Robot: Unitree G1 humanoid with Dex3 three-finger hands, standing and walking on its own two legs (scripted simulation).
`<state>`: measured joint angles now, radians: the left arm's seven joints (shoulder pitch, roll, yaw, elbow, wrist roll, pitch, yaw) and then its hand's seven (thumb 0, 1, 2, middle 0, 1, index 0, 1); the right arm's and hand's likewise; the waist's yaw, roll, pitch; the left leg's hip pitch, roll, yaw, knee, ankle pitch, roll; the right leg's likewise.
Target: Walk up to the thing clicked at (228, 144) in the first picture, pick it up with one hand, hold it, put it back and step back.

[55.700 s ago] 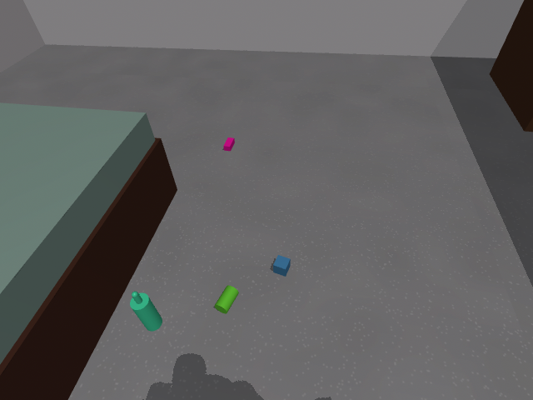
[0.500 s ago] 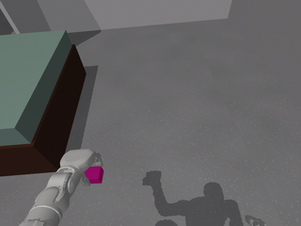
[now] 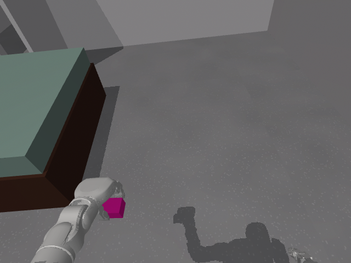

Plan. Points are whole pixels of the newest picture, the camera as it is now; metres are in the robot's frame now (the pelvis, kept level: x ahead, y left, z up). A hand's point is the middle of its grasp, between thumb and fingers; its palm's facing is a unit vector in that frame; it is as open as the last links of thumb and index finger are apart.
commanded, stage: hold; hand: left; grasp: from above
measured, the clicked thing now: (105, 208) +0.32 +0.23 -0.08
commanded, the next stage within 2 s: crouch in 1.10 s
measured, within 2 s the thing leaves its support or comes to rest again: neither
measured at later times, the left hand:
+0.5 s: hand (99, 213) +0.28 +0.21 -0.01, palm faces -0.43 -0.02 -0.90, open 7.2 cm
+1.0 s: hand (97, 205) +0.29 +0.22 -0.01, palm faces -0.44 -0.02 -0.90, open 7.2 cm
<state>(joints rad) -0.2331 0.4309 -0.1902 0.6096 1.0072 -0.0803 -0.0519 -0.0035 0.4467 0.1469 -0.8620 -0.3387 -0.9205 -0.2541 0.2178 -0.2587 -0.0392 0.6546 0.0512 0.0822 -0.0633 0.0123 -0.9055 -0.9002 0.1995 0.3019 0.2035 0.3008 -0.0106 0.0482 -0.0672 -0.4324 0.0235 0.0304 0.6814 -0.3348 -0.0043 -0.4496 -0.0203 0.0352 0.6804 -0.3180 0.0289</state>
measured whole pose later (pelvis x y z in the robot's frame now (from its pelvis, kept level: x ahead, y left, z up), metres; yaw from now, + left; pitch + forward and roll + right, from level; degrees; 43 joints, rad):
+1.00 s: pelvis -0.01 +0.00 +0.01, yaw -1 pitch +1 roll +0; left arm -0.25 0.44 -0.20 0.59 0.99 -0.09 -0.08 0.00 0.44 0.13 -0.85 -0.38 -0.91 -0.30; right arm 0.18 -0.25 -0.01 0.67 0.06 0.07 -0.09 0.01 -0.91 -0.90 0.20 0.30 0.20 0.30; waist 0.01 0.05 -0.01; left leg -0.28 0.02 0.04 0.52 -0.26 0.00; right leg -0.31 -0.03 0.05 0.54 -0.24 0.03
